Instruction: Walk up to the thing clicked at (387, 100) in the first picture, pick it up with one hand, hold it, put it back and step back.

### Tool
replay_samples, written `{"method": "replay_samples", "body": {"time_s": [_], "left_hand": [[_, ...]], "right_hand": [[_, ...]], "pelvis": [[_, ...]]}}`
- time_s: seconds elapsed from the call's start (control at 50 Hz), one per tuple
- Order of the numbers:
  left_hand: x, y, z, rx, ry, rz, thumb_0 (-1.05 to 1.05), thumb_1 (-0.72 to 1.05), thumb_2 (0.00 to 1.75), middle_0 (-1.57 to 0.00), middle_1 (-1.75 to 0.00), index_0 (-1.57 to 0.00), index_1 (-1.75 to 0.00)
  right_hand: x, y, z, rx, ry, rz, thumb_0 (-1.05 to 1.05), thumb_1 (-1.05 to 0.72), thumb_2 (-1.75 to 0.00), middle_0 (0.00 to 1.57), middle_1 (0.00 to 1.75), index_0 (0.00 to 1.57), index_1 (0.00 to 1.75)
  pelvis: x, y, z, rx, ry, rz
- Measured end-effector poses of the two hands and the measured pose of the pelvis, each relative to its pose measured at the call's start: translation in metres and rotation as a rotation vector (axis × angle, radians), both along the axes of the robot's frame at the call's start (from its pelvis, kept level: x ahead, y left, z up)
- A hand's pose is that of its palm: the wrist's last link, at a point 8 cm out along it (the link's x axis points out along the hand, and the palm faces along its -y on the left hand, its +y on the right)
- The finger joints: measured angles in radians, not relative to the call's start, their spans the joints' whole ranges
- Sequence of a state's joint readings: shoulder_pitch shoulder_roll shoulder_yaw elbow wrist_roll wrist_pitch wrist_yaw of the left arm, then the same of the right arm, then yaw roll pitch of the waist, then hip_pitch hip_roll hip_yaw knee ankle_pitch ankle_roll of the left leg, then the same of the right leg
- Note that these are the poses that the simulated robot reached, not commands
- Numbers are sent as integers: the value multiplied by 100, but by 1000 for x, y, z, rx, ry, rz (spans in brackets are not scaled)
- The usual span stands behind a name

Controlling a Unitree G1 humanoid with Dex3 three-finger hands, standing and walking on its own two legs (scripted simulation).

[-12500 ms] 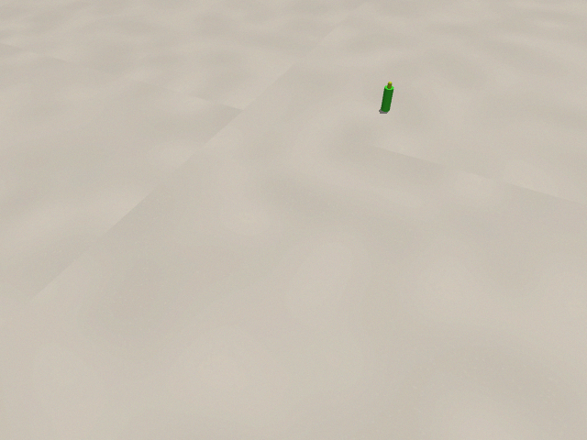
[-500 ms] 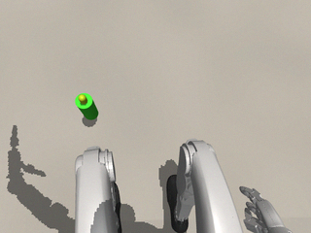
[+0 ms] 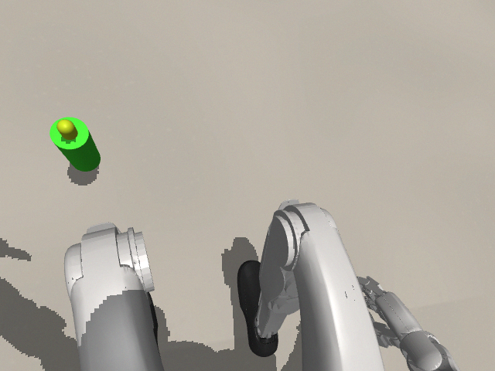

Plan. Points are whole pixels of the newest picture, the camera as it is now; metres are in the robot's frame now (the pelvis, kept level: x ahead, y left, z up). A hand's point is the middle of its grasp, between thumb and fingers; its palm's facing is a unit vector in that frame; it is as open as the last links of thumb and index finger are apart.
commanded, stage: approach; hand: left
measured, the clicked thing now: (76, 144) +0.48 +0.25 -0.24
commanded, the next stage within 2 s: close in in 0.16 s
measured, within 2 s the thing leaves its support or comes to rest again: neither
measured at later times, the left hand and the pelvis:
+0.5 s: hand (41, 167) +0.43 +0.29 -0.21, palm faces +0.24 -0.97 +0.08, open 17.6 cm; pelvis -0.01 +0.01 -0.05, yaw -5 degrees
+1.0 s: hand (64, 163) +0.44 +0.26 -0.21, palm faces +0.22 -0.98 +0.00, open 17.4 cm; pelvis -0.02 +0.01 -0.05, yaw -7 degrees
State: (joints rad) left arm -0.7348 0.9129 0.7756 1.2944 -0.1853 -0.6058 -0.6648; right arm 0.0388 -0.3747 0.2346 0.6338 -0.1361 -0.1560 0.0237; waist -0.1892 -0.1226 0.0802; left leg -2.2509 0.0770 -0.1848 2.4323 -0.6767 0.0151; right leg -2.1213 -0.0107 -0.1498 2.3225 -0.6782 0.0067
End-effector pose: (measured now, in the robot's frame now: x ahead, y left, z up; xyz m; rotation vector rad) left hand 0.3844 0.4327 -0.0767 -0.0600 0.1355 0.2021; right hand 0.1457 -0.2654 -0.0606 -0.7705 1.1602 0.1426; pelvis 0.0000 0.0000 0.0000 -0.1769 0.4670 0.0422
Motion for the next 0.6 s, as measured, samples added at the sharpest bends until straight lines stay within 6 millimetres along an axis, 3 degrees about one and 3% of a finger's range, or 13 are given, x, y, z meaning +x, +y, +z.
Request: {"method": "replay_samples", "body": {"time_s": [0.08, 0.14, 0.26, 0.42, 0.6], "left_hand": [[1, -16, -40, 3, 6, -20, -2, -61, 4, -5, -9, -6, -8], [2, -23, -58, 17, -8, -26, -2, -61, 5, -5, -10, -6, -9], [9, -33, -80, 21, -29, -7, -2, -61, 5, -5, -10, -6, -9], [14, -77, -121, -23, 20, -30, -2, -61, 6, -4, -11, -6, -9], [17, -100, -141, 7, -47, 51, -2, -61, 8, -3, -11, -6, -9]], "right_hand": [[-4, 4, -7, -33, 51, 32, 0, -90, -89, 21, 30, 20, 30], [-6, 6, -12, -57, 89, 59, 0, -90, -89, 21, 30, 21, 30], [-4, 11, -16, -90, 107, 127, 0, -91, -90, 21, 30, 21, 30], [4, 18, -14, -127, 82, 206, 0, -91, -89, 21, 30, 21, 30], [-12, 18, -9, -198, 158, 258, -1, -90, -89, 21, 30, 21, 30]], "pelvis": [[-1, 2, -11, -15, -35, -7], [-1, 3, -18, -25, -61, -13], [-3, 5, -30, -44, -114, -27], [-7, 7, -41, -74, -185, -53], [-13, 10, -49, -105, -254, -67]]}}
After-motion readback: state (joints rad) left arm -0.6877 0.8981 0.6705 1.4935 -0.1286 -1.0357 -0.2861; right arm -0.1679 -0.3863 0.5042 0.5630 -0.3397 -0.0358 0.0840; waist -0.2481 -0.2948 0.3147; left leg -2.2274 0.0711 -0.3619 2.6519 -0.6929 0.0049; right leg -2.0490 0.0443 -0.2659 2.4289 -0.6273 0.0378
